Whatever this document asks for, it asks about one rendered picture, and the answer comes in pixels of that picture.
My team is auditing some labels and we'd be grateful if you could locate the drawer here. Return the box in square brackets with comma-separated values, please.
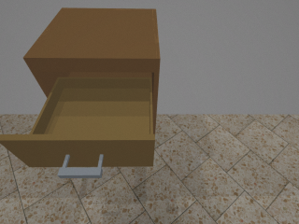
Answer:
[0, 77, 155, 167]

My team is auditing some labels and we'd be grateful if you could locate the handle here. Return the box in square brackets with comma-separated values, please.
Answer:
[57, 154, 104, 178]

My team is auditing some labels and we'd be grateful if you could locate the cabinet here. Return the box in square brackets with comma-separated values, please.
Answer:
[23, 7, 161, 134]

